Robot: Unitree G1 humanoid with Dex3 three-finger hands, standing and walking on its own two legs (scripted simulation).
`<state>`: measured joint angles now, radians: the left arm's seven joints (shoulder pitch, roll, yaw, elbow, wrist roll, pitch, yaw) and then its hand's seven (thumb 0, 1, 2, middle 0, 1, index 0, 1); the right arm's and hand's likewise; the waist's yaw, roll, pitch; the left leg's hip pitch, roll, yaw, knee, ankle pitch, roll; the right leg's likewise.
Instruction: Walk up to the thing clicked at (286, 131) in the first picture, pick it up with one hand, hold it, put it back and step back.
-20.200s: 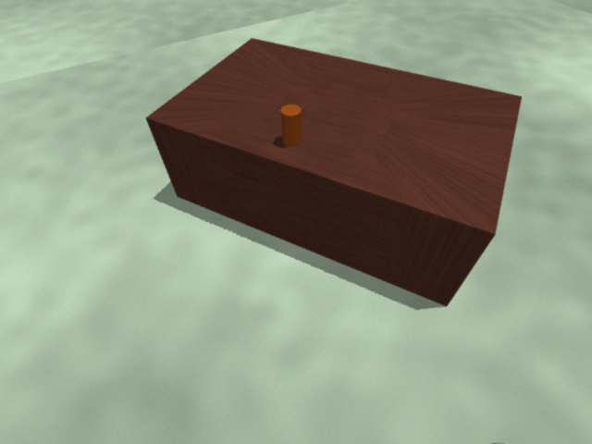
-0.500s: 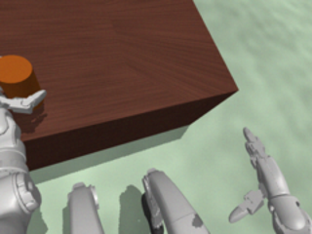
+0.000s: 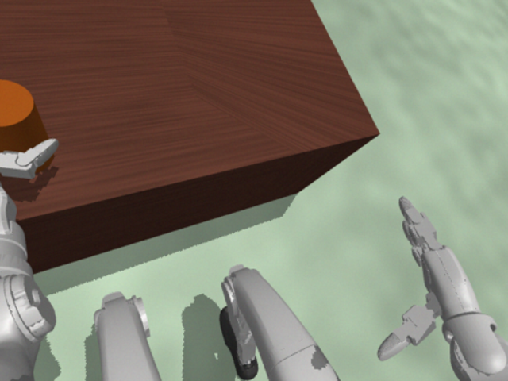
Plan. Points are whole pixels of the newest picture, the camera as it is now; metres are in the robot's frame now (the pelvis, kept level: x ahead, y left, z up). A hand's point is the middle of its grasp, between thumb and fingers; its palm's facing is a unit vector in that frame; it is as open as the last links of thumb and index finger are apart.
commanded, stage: loosen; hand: left
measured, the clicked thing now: (15, 132) +0.51 +0.22 -0.05
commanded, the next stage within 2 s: open in 0.14 s
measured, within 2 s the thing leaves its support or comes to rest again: neither
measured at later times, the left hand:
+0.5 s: hand (9, 126) +0.52 +0.22 -0.05, palm faces +0.25 -0.97 -0.04, open 12.8 cm
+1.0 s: hand out of the picture +0.52 +0.28 +0.05, palm faces +0.30 -0.95 -0.05, open 17.5 cm
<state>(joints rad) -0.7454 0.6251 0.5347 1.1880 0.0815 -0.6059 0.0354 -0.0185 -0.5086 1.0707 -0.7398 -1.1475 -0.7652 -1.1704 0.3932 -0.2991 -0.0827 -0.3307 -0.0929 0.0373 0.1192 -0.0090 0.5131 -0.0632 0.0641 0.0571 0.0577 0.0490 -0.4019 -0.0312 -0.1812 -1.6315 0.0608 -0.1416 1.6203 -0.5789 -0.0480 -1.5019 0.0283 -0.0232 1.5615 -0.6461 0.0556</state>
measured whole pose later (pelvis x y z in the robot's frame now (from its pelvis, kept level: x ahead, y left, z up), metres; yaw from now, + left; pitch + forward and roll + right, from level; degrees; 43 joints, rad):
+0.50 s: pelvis +0.00 +0.00 +0.00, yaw +0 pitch +34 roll -7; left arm -0.76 0.61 0.52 1.16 0.07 -0.60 0.04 -0.01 -0.46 0.46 -0.65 -0.64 -0.66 -0.63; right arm 0.40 -0.30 -0.09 -0.34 -0.09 0.04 0.12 -0.01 0.51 -0.05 0.07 0.06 0.06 0.05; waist -0.39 -0.03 -0.18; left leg -1.65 0.06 -0.14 1.64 -0.59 -0.04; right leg -1.52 0.03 -0.02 1.58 -0.65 0.06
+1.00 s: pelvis +0.00 +0.00 +0.03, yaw +0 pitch +29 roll -7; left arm -0.73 0.68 0.56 1.03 0.03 -0.46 -0.05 -0.02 -0.58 0.06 -0.08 -0.08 -0.09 -0.08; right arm 0.44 -0.29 -0.08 -0.32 -0.06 0.09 0.10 -0.01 0.51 -0.06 0.07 0.06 0.06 0.05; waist -0.35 -0.03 -0.20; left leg -1.47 0.07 -0.13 1.52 -0.56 -0.04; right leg -1.34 0.03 -0.02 1.45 -0.62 0.06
